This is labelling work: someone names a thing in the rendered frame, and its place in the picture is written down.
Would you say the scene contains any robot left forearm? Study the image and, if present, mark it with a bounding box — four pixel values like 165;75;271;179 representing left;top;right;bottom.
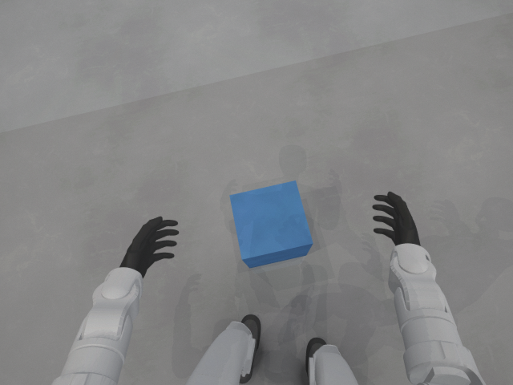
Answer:
51;267;143;385

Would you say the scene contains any left robot hand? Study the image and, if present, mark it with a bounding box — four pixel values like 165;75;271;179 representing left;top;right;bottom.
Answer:
120;217;179;278

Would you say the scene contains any right robot thigh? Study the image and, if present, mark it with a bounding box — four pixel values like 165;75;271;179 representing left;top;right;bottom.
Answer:
309;352;358;385

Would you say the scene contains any right robot hand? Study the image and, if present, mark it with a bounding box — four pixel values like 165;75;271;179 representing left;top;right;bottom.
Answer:
373;192;421;246

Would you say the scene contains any robot right forearm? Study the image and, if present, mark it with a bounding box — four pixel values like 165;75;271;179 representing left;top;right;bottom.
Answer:
388;243;486;385

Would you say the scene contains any carton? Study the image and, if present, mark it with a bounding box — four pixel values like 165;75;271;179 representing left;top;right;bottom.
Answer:
229;180;313;268

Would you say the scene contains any robot left foot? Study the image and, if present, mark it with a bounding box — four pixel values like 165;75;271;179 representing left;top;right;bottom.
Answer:
239;314;261;383

